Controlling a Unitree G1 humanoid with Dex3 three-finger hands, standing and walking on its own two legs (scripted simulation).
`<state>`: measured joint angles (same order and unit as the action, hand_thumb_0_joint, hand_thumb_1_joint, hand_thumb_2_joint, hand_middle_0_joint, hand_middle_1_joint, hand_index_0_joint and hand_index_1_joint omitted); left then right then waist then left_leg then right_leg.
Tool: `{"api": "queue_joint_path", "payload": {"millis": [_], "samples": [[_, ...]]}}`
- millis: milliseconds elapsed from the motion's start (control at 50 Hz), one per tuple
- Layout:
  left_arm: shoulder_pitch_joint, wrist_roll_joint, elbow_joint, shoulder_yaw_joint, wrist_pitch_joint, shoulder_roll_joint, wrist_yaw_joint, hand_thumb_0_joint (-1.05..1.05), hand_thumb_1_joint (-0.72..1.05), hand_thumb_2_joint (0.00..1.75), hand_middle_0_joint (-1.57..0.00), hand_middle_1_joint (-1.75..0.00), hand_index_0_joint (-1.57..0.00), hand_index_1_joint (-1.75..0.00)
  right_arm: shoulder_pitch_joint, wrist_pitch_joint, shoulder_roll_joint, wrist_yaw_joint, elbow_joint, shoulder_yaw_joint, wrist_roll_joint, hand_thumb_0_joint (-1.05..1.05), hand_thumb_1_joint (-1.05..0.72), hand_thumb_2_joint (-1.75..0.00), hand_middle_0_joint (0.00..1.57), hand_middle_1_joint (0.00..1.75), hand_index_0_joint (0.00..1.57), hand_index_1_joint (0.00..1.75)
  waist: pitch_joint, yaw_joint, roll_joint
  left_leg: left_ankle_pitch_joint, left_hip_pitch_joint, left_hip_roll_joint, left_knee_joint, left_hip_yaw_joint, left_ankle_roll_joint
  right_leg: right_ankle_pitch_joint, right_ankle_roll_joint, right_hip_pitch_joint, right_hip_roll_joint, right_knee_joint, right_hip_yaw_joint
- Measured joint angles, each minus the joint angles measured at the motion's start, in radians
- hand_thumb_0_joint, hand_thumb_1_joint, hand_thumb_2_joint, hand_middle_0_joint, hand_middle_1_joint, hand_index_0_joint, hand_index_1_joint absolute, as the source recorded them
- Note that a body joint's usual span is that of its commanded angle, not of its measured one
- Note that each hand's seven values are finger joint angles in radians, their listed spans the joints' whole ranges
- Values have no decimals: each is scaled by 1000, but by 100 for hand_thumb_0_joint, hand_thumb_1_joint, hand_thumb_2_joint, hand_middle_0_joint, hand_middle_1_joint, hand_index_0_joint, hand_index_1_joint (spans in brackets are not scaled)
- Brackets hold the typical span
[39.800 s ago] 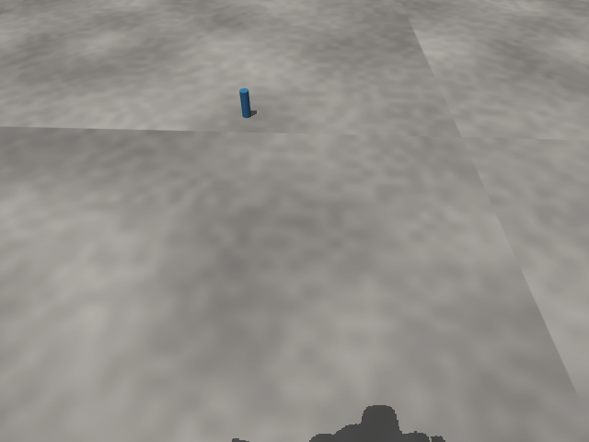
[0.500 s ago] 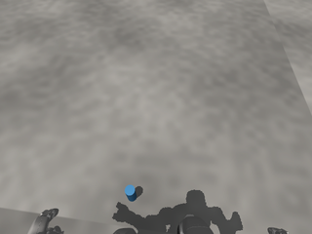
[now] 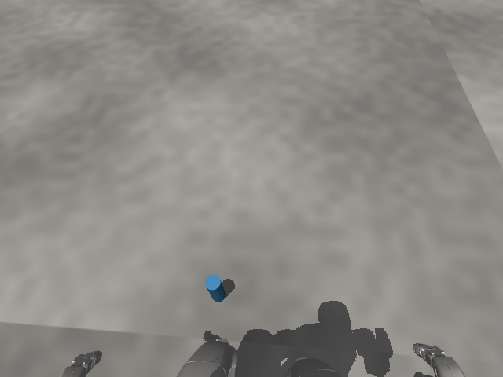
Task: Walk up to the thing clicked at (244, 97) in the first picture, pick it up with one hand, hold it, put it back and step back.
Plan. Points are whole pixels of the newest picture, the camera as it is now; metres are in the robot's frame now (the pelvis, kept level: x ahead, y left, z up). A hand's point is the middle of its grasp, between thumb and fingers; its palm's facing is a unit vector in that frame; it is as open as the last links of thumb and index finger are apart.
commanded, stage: step back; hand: left
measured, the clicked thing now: (216, 289) +0.42 +0.17 -0.67
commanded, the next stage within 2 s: none
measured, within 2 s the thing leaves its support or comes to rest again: neither
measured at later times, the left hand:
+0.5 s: hand out of the picture -0.07 +0.29 -0.15, palm faces +0.05 -0.93 -0.36, open 7.4 cm
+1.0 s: hand out of the picture -0.18 +0.26 -0.14, palm faces +0.05 -0.90 -0.43, open 7.4 cm
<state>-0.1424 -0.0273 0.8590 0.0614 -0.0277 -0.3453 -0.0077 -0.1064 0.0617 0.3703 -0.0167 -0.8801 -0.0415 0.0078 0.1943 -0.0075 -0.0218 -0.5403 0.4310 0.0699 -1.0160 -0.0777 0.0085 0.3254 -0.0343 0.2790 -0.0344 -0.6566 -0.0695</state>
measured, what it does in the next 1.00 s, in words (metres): walks backwards: left foot, then right foot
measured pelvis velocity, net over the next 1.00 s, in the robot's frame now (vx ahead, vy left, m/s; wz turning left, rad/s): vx -0.32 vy -0.02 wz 0.06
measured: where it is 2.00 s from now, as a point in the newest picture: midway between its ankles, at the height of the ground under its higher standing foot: outside the picture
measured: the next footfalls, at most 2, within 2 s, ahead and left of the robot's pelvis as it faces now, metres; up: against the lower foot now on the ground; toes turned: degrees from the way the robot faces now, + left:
left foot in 0.26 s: -0.05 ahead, +0.14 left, +0.00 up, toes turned +1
right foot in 0.64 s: -0.19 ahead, -0.15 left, +0.00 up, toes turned +3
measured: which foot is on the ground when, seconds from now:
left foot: up 0.00-0.24, down 0.26-0.68, up 0.70-0.94, down 0.96-1.00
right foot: down 0.00-0.28, up 0.30-0.62, down 0.64-1.00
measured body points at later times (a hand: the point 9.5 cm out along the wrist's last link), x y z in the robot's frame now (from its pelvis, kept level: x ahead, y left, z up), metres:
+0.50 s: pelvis -0.14 +0.01 +0.01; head -0.09 +0.05 +0.45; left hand -0.07 +0.33 -0.13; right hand -0.02 -0.29 -0.09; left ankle -0.09 +0.14 -0.72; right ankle -0.18 -0.15 -0.63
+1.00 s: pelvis -0.32 -0.02 -0.01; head -0.25 -0.01 +0.43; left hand -0.19 +0.31 -0.11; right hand -0.23 -0.33 -0.13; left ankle -0.32 +0.11 -0.73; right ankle -0.23 -0.15 -0.72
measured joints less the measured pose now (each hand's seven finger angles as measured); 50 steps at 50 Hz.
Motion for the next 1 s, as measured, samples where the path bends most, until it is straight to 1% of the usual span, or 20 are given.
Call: {"api": "queue_joint_path", "payload": {"millis": [60, 100, 200, 240, 280, 320, 360, 400, 460, 540, 620, 660, 680, 700, 740, 800, 840, 920, 960, 1000], "samples": [[-2, 1, -19, 0, -5, 8, -5, 1, 90, 90, -21, -30, -20, -30, -8, -9, 18, 1, 6, 2, 5, 0, -91, -90, 20, 30, 20, 30, -20, -4, 6, 11, 22, 51, -136, -62, -11, -51, 7, 15, 24, 52, -1], [5, -1, -40, -1, -6, 10, -6, 1, 90, 90, -21, -30, -20, -30, -16, -15, 35, -2, 10, 4, 6, 0, -91, -90, 20, 30, 20, 30, -26, -9, 2, 27, 9, 51, -143, -77, -21, -76, 11, 35, 29, 68, 1], [30, -6, -92, -3, -6, 1, -13, 1, 90, 90, -21, -30, -20, -30, -34, -20, 55, -7, 11, 0, 0, 0, -91, -90, 20, 30, 20, 30, -13, 0, -7, 35, -97, -15, 124, -30, -30, -108, 25, 88, 37, 51, 41], [41, -2, -105, -4, -13, -13, -11, 1, 90, 90, -21, -30, -20, -30, -42, -26, 50, -3, 9, -2, -8, 0, -91, -90, 20, 30, 20, 30, -5, 7, 4, 99, -158, -41, 296, 5, -20, -104, 35, 116, 46, 11, 59], [56, 5, -104, 0, -24, -39, -9, 1, 90, 90, -21, -30, -20, -30, -36, -32, 20, 1, -3, -6, -23, 0, -91, -90, 20, 30, 20, 30, 23, -4, 68, 189, -187, -13, 362, 40, -5, -99, 41, 138, 78, -38, 34], [46, 9, -85, 8, -37, -46, -12, 1, 90, 90, -21, -30, -20, -30, -41, -31, -1, 15, -1, 2, -36, 0, -91, -90, 20, 30, 20, 30, 22, -13, 92, 197, -180, -17, 356, 55, 5, 57, 27, 167, 32, -132, -24], [31, 6, -58, 10, -49, -42, -14, 1, 90, 90, -21, -30, -20, -30, -55, -34, -9, 23, 3, 9, -40, 0, -91, -90, 20, 30, 20, 30, 5, 13, 66, 217, -164, -48, 363, 22, 11, 178, 25, 195, -42, -312, -47], [9, 12, -46, 14, -49, -47, -9, 1, 90, 90, -21, -30, -20, -30, -63, -31, -19, 22, 2, 14, -45, 1, -91, -90, 20, 30, 20, 30, -16, 11, 61, 255, -158, -71, 406, 16, 9, 182, 19, 213, -86, -464, -72], [-31, 15, -42, 22, -41, -57, -2, 1, 90, 90, -21, -30, -20, -30, -54, -32, -22, 19, 12, 12, -42, 1, -91, -90, 20, 30, 21, 30, -34, -10, 66, 303, -139, -92, 451, 32, 4, 151, 31, 192, -96, -561, -94], [-68, 10, -28, 28, -37, -65, -1, 1, 90, 90, -21, -30, -20, -30, -23, -40, -13, 13, 51, 5, -35, 1, -90, -90, 21, 30, 21, 30, -23, -22, 66, 337, -93, -108, 444, 53, 4, 171, 62, 90, -48, -426, -83], [-85, 8, -9, 24, -27, -64, 1, 1, 90, 90, -20, -30, -20, -30, 17, -33, 7, 14, 88, 2, -32, 0, -90, -90, 20, 30, 21, 30, -6, -30, 54, 349, -28, -127, 383, 81, -17, 131, 60, -36, 17, -101, -27], [-74, 2, 15, 21, -17, -38, 1, 1, 90, 90, -20, -30, -20, -30, 38, -21, 32, 14, 88, -5, -24, 0, -90, -90, 20, 30, 21, 30, 15, -20, -6, 350, 3, -158, 334, 55, -28, 75, 47, -83, -6, 8, 12], [-72, -4, 21, 15, -15, -18, 4, 1, 90, 90, -20, -30, -20, -30, 39, -13, 44, 13, 82, -11, -19, 0, -91, -90, 20, 30, 20, 30, 20, -6, -47, 343, 13, -164, 321, 18, -14, 62, 42, -86, -26, 12, 37], [-79, -8, 18, 9, -15, -8, 11, 1, 90, 90, -20, -30, -20, -30, 30, -4, 46, 9, 73, -15, -14, 0, -91, -90, 20, 30, 20, 30, 7, -2, -57, 257, 33, -136, 281, -16, -8, 57, 37, -73, -23, 2, 45], [-96, -14, 8, 2, -17, -4, 16, 1, 90, 90, -21, -30, -20, -30, 9, 9, 35, 4, 52, -17, -8, 0, -91, -90, 20, 30, 20, 30, -22, -28, -21, 100, 66, -54, 114, -31, -9, 46, 29, -38, 13, -17, 13], [-102, -15, -1, 0, -22, 3, 10, 1, 90, 90, -21, -30, -20, -30, -30, 3, 37, 9, 39, -11, 2, 1, -91, -90, 20, 30, 20, 30, -53, -28, 7, 70, 71, 28, -75, -51, -6, -4, 28, -12, 53, 22, -8], [-83, -19, -14, 4, -22, 1, 6, 1, 90, 90, -21, -30, -20, -30, -58, -6, 41, 4, 37, -10, 3, 1, -91, -90, 20, 30, 20, 30, -61, -18, 8, 66, 44, 41, -104, -53, -10, -32, 31, 15, 64, 39, -1], [-23, -21, -70, 9, -15, -20, -9, 1, 90, 90, -21, -30, -20, -30, -93, -16, 42, -2, 27, -5, -5, 1, -91, -90, 20, 30, 20, 30, -41, 3, 2, 56, -84, -8, 119, -17, -16, -68, 42, 76, 66, 23, 37], [14, -12, -98, 9, -19, -35, -12, 1, 90, 90, -21, -30, -20, -30, -106, -24, 36, -1, 22, -5, -13, 1, -91, -90, 20, 30, 20, 30, -23, 16, 7, 137, -166, -37, 326, 18, -11, -64, 48, 115, 72, -25, 63], [57, -2, -107, 14, -30, -62, -14, 1, 90, 90, -21, -30, -20, -30, -93, -27, -2, -1, 0, -6, -26, 1, -91, -90, 20, 30, 20, 30, 22, 2, 83, 192, -192, 2, 382, 55, -4, -60, 40, 145, 110, -84, 30]]}}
